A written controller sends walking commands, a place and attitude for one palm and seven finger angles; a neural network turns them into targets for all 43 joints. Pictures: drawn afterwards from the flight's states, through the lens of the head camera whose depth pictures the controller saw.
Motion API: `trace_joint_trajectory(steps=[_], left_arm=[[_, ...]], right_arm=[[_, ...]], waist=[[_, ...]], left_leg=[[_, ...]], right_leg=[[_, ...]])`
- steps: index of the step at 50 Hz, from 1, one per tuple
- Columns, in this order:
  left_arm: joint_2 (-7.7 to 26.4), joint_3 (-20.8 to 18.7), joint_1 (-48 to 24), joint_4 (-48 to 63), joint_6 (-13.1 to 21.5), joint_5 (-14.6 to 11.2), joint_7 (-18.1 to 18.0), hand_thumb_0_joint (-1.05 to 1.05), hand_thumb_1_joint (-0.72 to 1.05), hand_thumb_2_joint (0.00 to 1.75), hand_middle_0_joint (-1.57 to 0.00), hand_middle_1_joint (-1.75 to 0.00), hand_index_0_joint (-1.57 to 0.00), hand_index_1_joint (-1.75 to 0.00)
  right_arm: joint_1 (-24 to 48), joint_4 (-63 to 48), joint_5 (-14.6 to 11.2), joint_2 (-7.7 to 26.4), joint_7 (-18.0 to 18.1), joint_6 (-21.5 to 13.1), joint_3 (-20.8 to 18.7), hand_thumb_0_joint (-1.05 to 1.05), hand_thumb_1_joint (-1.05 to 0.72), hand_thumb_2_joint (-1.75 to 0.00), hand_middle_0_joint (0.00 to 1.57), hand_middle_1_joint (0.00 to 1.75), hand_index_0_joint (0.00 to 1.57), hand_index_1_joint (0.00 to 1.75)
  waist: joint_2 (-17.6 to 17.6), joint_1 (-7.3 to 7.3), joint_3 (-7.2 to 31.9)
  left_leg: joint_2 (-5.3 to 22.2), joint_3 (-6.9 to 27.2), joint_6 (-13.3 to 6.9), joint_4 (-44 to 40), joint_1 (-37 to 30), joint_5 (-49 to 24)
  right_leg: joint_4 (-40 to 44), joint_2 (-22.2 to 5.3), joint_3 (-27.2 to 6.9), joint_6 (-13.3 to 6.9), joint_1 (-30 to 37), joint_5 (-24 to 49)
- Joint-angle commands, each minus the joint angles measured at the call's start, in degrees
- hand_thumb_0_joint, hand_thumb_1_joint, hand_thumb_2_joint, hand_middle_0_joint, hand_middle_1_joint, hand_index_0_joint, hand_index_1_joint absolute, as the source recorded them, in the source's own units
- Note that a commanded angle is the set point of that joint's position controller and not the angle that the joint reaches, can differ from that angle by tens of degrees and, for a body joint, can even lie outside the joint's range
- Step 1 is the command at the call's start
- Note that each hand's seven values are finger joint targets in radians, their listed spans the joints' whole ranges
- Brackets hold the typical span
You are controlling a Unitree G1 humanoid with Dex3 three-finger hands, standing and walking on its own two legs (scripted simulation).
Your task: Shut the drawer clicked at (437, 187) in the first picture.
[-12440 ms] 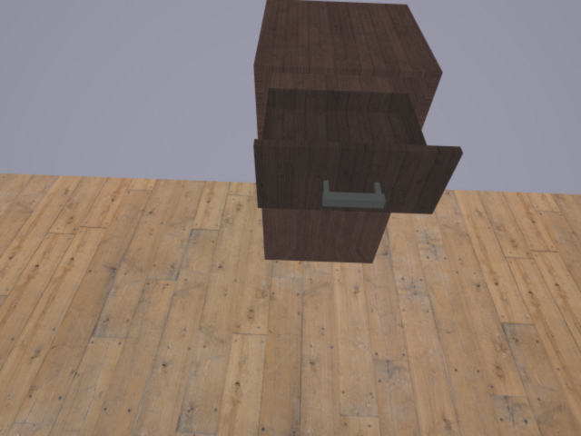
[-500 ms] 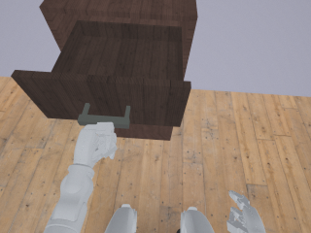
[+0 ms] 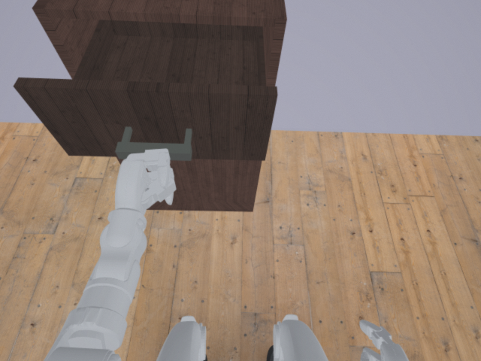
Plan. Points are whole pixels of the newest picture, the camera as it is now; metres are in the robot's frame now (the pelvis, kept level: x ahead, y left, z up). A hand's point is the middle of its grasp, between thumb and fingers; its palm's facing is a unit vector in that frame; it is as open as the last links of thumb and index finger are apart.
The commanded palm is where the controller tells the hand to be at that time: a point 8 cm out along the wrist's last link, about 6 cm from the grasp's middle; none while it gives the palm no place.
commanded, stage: push the drawer shut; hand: left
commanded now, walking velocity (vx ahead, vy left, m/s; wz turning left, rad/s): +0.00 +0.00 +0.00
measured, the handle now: (156, 142) +0.47 +0.15 +0.05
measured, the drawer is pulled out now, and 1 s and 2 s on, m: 0.18 0.05 0.00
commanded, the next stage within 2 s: pull the fist back off the drawer in 1.72 s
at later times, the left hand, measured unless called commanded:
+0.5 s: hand (175, 151) +0.46 +0.12 +0.04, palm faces -0.03 -1.00 -0.04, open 3.2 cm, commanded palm +0.44 +0.17 +0.05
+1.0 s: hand (180, 125) +0.52 +0.11 +0.04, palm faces -0.02 -1.00 -0.04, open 3.3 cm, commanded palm +0.51 +0.15 +0.05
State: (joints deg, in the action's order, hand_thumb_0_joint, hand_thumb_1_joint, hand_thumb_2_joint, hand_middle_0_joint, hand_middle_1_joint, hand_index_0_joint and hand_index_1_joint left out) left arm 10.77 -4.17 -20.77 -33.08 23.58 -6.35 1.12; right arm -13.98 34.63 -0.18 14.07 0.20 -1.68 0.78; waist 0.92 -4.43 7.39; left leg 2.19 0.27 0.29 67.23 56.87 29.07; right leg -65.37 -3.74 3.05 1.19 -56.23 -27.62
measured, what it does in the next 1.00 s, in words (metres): stands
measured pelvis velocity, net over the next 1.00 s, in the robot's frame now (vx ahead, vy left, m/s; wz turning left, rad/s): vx -0.01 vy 0.00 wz -0.02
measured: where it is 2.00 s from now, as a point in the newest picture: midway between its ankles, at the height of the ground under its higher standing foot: outside the picture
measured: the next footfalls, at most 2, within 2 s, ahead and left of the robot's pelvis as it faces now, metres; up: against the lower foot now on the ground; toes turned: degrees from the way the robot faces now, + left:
none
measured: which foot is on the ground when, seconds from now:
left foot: down 0.00-1.00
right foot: down 0.00-1.00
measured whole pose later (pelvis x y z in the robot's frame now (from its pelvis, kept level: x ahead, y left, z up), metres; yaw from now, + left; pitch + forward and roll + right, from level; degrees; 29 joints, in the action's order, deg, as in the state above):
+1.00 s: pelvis -0.01 +0.00 -0.01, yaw -1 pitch +25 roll -2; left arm 20.6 -17.1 -52.6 -66.5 27.9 -1.7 2.8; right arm -19.0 36.9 2.6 14.5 -1.3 2.4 1.4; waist 1.8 -10.8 7.1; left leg 3.2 0.5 0.3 70.2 65.9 29.0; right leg -67.4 -2.6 2.9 1.0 -65.1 -26.8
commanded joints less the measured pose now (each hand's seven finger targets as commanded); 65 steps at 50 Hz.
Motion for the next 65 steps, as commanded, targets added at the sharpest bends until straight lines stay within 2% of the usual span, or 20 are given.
trace_joint_trajectory(steps=[1, 6, 8, 11, 13, 19, 23, 27, 29, 31, 35, 37, 39, 41, 48, 50, 55, 58, 61, 65], left_arm=[[5.4, -2.8, -25.0, 10.4, 4.5, -0.3, -0.6, 0.00, 0.90, 0.90, -1.40, -1.60, -1.40, -1.60], [5.8, -3.6, -29.7, 6.7, 5.6, 0.3, -0.8, 0.00, 0.90, 0.90, -1.40, -1.60, -1.40, -1.60], [8.7, -6.1, -30.2, 5.2, 6.0, 0.4, -0.8, 0.00, 0.90, 0.90, -1.40, -1.60, -1.40, -1.60], [7.5, -5.5, -32.6, 3.4, 6.5, 0.4, -0.3, 0.00, 0.90, 0.90, -1.40, -1.60, -1.40, -1.60], [10.3, -7.7, -33.4, 0.2, 6.6, 0.6, 0.0, 0.00, 0.90, 0.90, -1.40, -1.60, -1.40, -1.60], [12.3, -9.6, -38.2, -2.4, 7.8, 0.6, 1.0, 0.00, 0.90, 0.90, -1.40, -1.60, -1.40, -1.60], [13.7, -10.8, -42.5, -6.1, 8.1, 0.6, 1.4, 0.00, 0.90, 0.90, -1.40, -1.60, -1.40, -1.60], [14.4, -11.4, -44.9, -6.9, 8.8, 0.8, 1.8, 0.00, 0.90, 0.90, -1.40, -1.60, -1.40, -1.60], [12.7, -10.0, -47.1, -8.2, 8.8, 0.9, 2.0, 0.00, 0.90, 0.90, -1.40, -1.60, -1.40, -1.60], [14.2, -11.5, -47.7, -10.3, 8.8, 1.1, 1.8, 0.00, 0.90, 0.90, -1.40, -1.60, -1.40, -1.60], [15.3, -11.4, -53.0, -11.9, 9.2, 2.0, 1.6, 0.00, 0.90, 0.90, -1.40, -1.60, -1.40, -1.60], [15.5, -11.6, -54.6, -15.1, 9.0, 2.4, 1.2, 0.00, 0.90, 0.90, -1.40, -1.60, -1.40, -1.60], [18.4, -13.2, -57.0, -15.3, 9.3, 3.2, 1.1, 0.00, 0.90, 0.90, -1.40, -1.60, -1.40, -1.60], [16.4, -11.5, -58.6, -16.1, 9.3, 3.5, 1.1, 0.00, 0.90, 0.90, -1.40, -1.60, -1.40, -1.60], [21.5, -14.4, -64.0, -19.2, 8.5, 4.5, 1.0, 0.00, 0.90, 0.90, -1.40, -1.60, -1.40, -1.60], [19.7, -13.0, -64.6, -20.5, 8.0, 4.8, 1.2, 0.00, 0.90, 0.90, -1.40, -1.60, -1.40, -1.60], [25.0, -16.5, -67.1, -21.5, 7.4, 5.3, 0.8, 0.00, 0.90, 0.90, -1.40, -1.60, -1.40, -1.60], [24.8, -16.1, -68.8, -23.1, 6.8, 5.6, 0.8, 0.00, 0.90, 0.90, -1.40, -1.60, -1.40, -1.60], [26.9, -17.2, -70.2, -23.1, 6.7, 6.2, 0.6, 0.00, 0.90, 0.90, -1.40, -1.60, -1.40, -1.60], [26.5, -16.4, -73.2, -23.0, 6.4, 6.8, 0.6, 0.00, 0.90, 0.90, -1.40, -1.60, -1.40, -1.60]], right_arm=[[-2.7, -5.2, 0.1, 8.5, 0.3, -1.9, -3.7, 0.00, -0.90, -0.90, 0.20, 0.30, 0.20, 0.30], [-4.0, -4.4, 0.3, 8.4, 0.2, -1.4, -3.9, 0.00, -0.90, -0.90, 0.20, 0.30, 0.20, 0.30], [-4.7, -4.1, 0.4, 8.7, 0.2, -1.1, -4.0, 0.00, -0.90, -0.90, 0.20, 0.30, 0.20, 0.30], [-5.4, -3.7, 0.5, 8.3, 0.0, -0.7, -3.9, 0.00, -0.90, -0.90, 0.20, 0.30, 0.20, 0.30], [-5.8, -3.5, 0.5, 8.7, 0.1, -0.4, -3.8, 0.00, -0.90, -0.90, 0.20, 0.30, 0.20, 0.30], [-7.2, -3.1, 0.8, 8.6, 0.0, 0.1, -3.8, 0.00, -0.90, -0.90, 0.20, 0.30, 0.20, 0.30], [-8.1, -2.4, 1.0, 8.9, 0.1, 0.4, -3.8, 0.00, -0.90, -0.90, 0.20, 0.30, 0.20, 0.30], [-9.0, -2.3, 1.2, 8.9, -0.1, 0.9, -3.8, 0.00, -0.90, -0.90, 0.20, 0.30, 0.20, 0.30], [-9.5, -1.9, 1.4, 8.8, -0.4, 1.1, -3.8, 0.00, -0.90, -0.90, 0.20, 0.30, 0.20, 0.30], [-10.2, -1.6, 1.5, 9.1, -0.4, 1.4, -3.9, 0.00, -0.90, -0.90, 0.20, 0.30, 0.20, 0.30], [-10.7, -1.3, 1.7, 9.3, -0.5, 1.8, -3.7, 0.00, -0.90, -0.90, 0.20, 0.30, 0.20, 0.30], [-11.2, -0.9, 1.9, 9.5, -0.5, 2.1, -3.5, 0.00, -0.90, -0.90, 0.20, 0.30, 0.20, 0.30], [-11.8, -0.9, 2.2, 9.9, -0.5, 2.2, -3.5, 0.00, -0.90, -0.90, 0.20, 0.30, 0.20, 0.30], [-12.0, -0.9, 2.3, 9.6, -0.7, 2.4, -3.4, 0.00, -0.90, -0.90, 0.20, 0.30, 0.20, 0.30], [-14.1, -0.6, 3.0, 10.4, -0.9, 2.9, -3.0, 0.00, -0.90, -0.90, 0.20, 0.30, 0.20, 0.30], [-14.4, -0.5, 3.0, 10.3, -1.1, 3.2, -3.0, 0.00, -0.90, -0.90, 0.20, 0.30, 0.20, 0.30], [-15.6, -0.3, 3.3, 10.8, -1.1, 3.6, -2.7, 0.00, -0.90, -0.90, 0.20, 0.30, 0.20, 0.30], [-16.4, -0.1, 3.5, 10.9, -1.3, 3.7, -2.5, 0.00, -0.90, -0.90, 0.20, 0.30, 0.20, 0.30], [-16.9, 0.0, 3.7, 11.0, -1.4, 3.8, -2.4, 0.00, -0.90, -0.90, 0.20, 0.30, 0.20, 0.30], [-18.1, 0.4, 4.0, 11.2, -1.7, 4.2, -2.3, 0.00, -0.90, -0.90, 0.20, 0.30, 0.20, 0.30]], waist=[[0.8, -2.49, 22.5], [1.1, -3.14, 23.3], [0.6, -2.83, 23.9], [0.7, -3.40, 24.5], [-0.5, -3.62, 23.2], [1.8, -3.61, 26.0], [1.3, -4.65, 24.9], [2.5, -4.56, 27.9], [4.2, -5.31, 27.4], [2.0, -5.66, 27.3], [3.6, -6.55, 27.2], [2.5, -7.44, 25.3], [3.6, -7.49, 26.8], [4.4, -8.13, 28.1], [6.6, -9.09, 30.0], [6.9, -9.58, 30.0], [7.2, -9.85, 31.1], [7.0, -11.10, 29.6], [8.1, -10.86, 31.5], [10.8, -11.67, 31.7]], left_leg=[[-1.6, 0.9, -0.8, -10.3, -15.3, -11.4], [-1.7, 0.6, -0.9, -10.0, -15.1, -12.3], [-1.7, 0.3, -1.0, -9.6, -14.1, -12.8], [-1.8, -0.1, -1.1, -9.5, -14.0, -13.5], [-1.8, -0.2, -1.3, -9.4, -12.2, -12.4], [-1.9, -0.3, -1.1, -8.9, -13.3, -14.3], [-1.8, -0.2, -1.4, -8.3, -12.0, -13.4], [-1.8, -0.1, -1.2, -8.0, -13.3, -15.4], [-1.6, 0.3, -1.0, -7.9, -14.8, -15.9], [-1.6, 0.3, -1.3, -7.6, -13.8, -15.7], [-1.6, 0.7, -1.3, -7.4, -13.7, -14.4], [-1.6, 0.9, -1.4, -7.3, -12.1, -12.8], [-1.7, 1.0, -1.5, -6.9, -11.9, -12.7], [-1.7, 1.2, -1.5, -6.7, -12.8, -12.7], [-1.5, 1.9, -1.7, -5.6, -12.6, -13.5], [-1.4, 2.2, -1.6, -5.4, -13.1, -14.3], [-1.2, 2.1, -1.8, -4.8, -11.3, -14.9], [-1.1, 2.2, -2.0, -4.7, -10.6, -14.2], [-0.9, 2.5, -1.8, -4.1, -11.2, -15.4], [-0.6, 3.4, -1.5, -4.0, -13.7, -17.7]], right_leg=[[9.4, 3.4, 0.0, -2.3, 9.8, 9.5], [9.4, 3.6, -0.3, -2.2, 10.0, 10.7], [9.2, 3.7, -0.7, -2.2, 11.2, 11.5], [9.5, 3.7, -0.9, -2.1, 11.9, 12.8], [9.6, 3.8, -1.1, -2.0, 12.0, 12.1], [8.9, 3.9, -1.3, -2.1, 12.1, 14.1], [8.8, 4.1, -1.4, -2.0, 10.8, 13.4], [8.2, 4.0, -1.3, -2.0, 11.0, 14.9], [8.1, 4.3, -0.9, -2.1, 8.6, 14.3], [8.3, 4.4, -1.0, -1.9, 8.9, 14.3], [8.0, 4.5, -0.9, -2.0, 7.0, 12.6], [8.4, 4.6, -0.8, -1.9, 5.9, 11.2], [8.0, 4.6, -1.1, -2.0, 5.9, 11.1], [7.9, 4.7, -0.9, -2.0, 4.9, 10.7], [7.0, 5.1, -0.8, -2.2, 3.3, 10.8], [7.0, 5.1, -0.6, -2.2, 2.1, 11.0], [6.9, 5.2, -0.9, -2.1, 3.3, 11.7], [7.1, 5.4, -0.8, -2.0, 2.1, 11.2], [6.7, 5.4, -0.7, -2.1, 1.9, 11.6], [6.1, 5.5, -0.1, -2.2, -1.0, 12.3]])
